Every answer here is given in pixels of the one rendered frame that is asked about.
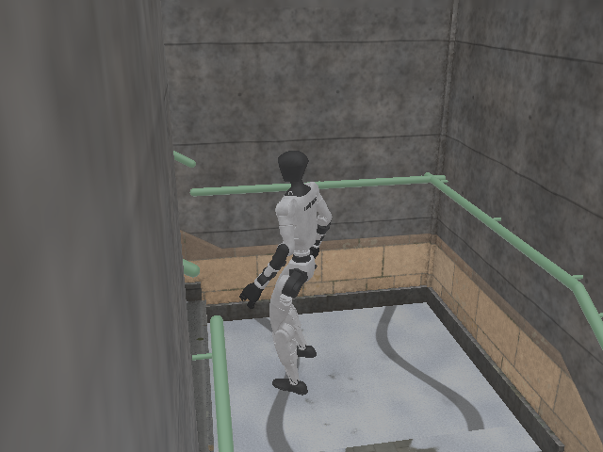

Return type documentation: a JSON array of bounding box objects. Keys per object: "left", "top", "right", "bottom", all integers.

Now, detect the left robot thigh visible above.
[{"left": 269, "top": 270, "right": 302, "bottom": 342}]

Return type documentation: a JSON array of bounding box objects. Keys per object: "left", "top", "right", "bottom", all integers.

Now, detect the left robot upper arm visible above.
[{"left": 275, "top": 198, "right": 296, "bottom": 256}]

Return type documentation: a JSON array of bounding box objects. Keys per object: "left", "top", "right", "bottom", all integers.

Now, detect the right robot forearm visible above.
[{"left": 312, "top": 222, "right": 331, "bottom": 249}]

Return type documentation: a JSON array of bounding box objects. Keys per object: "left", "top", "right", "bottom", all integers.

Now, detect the left robot hand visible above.
[{"left": 239, "top": 282, "right": 264, "bottom": 309}]

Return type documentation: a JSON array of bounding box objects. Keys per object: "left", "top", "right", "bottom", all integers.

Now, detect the right robot upper arm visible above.
[{"left": 305, "top": 182, "right": 332, "bottom": 226}]

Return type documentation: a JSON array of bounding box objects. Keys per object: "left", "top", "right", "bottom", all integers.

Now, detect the humanoid robot torso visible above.
[{"left": 282, "top": 186, "right": 318, "bottom": 284}]

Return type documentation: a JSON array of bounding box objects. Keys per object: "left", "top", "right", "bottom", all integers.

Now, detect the left robot forearm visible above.
[{"left": 254, "top": 244, "right": 289, "bottom": 289}]

